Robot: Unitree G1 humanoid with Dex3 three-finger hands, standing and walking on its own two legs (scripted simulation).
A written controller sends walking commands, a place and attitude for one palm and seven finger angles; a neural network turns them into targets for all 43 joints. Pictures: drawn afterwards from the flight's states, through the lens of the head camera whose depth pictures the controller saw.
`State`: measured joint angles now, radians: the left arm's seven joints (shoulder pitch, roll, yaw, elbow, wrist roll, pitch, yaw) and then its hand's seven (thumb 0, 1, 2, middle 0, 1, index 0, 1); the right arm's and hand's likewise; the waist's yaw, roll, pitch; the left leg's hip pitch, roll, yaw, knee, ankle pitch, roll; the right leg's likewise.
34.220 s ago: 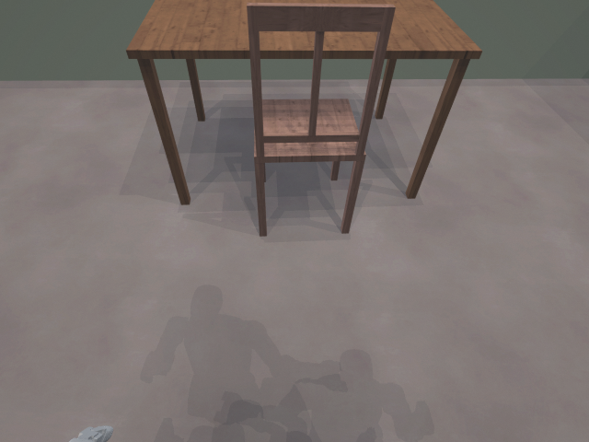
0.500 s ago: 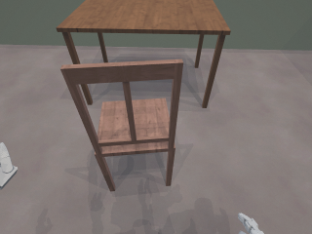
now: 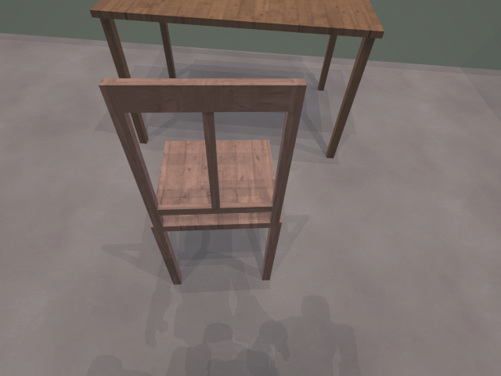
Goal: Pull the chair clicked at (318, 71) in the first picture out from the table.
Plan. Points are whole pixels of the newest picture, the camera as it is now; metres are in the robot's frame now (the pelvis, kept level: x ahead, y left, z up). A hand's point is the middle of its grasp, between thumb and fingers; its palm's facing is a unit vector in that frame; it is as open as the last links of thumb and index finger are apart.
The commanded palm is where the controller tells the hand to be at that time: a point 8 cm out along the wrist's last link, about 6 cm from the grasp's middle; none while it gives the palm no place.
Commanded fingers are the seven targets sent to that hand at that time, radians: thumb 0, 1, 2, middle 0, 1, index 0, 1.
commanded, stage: let the arm hang, fingers relaxed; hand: left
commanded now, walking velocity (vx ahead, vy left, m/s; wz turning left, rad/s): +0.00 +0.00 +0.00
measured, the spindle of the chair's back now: (212, 165) +0.59 +0.13 -0.07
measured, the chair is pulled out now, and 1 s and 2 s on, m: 0.60 0.60 0.60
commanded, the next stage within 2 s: look to check the result in 0.60 s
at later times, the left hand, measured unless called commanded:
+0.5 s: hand out of the picture +0.00 +0.15 -0.18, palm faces +0.02 -0.98 -0.17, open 7.3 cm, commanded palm none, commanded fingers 0.00 0.90 0.90 -0.20 -0.30 -0.20 -0.30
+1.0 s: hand out of the picture +0.00 +0.15 -0.18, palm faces +0.03 -0.98 -0.18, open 7.4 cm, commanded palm none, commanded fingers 0.00 0.90 0.90 -0.20 -0.30 -0.20 -0.30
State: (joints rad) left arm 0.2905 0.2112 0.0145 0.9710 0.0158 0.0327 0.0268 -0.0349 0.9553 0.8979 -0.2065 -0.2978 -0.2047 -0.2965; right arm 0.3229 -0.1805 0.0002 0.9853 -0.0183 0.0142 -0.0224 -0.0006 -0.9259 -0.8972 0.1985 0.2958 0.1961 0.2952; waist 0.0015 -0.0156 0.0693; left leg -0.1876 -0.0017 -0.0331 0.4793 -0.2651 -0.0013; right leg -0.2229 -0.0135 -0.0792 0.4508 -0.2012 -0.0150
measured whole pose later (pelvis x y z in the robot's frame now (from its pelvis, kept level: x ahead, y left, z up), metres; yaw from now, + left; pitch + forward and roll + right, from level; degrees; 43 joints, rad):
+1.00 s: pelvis +0.01 -0.01 +0.00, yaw -1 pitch -2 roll +0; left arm 0.31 0.13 0.00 1.06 0.01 0.01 0.04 0.00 0.91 0.90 -0.20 -0.30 -0.20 -0.30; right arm 0.34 -0.10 0.01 1.07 -0.01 0.00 -0.04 0.00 -0.91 -0.90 0.20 0.30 0.19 0.29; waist 0.00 0.00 0.06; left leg -0.16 0.01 -0.02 0.46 -0.27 -0.02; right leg -0.22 0.00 -0.07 0.47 -0.22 -0.03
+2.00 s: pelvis +0.01 -0.01 +0.00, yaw -1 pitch -2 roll +0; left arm 0.31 0.13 0.01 1.07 0.01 0.01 0.04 0.00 0.91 0.90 -0.20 -0.30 -0.20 -0.30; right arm 0.34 -0.09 0.01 1.07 -0.01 0.00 -0.04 0.00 -0.91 -0.90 0.20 0.30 0.19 0.29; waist 0.00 0.00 0.08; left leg -0.16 0.01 -0.03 0.46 -0.27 -0.01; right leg -0.22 0.00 -0.07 0.47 -0.22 -0.03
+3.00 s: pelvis +0.01 -0.01 +0.00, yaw +0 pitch -2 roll +0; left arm 0.31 0.13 0.01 1.07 0.01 0.00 0.04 0.00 0.90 0.90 -0.20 -0.30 -0.20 -0.30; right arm 0.34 -0.09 0.01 1.08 -0.01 0.00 -0.04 0.00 -0.91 -0.90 0.20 0.30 0.19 0.29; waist 0.00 -0.01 0.08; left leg -0.15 0.01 -0.03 0.46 -0.27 -0.02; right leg -0.21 0.00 -0.08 0.46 -0.23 -0.03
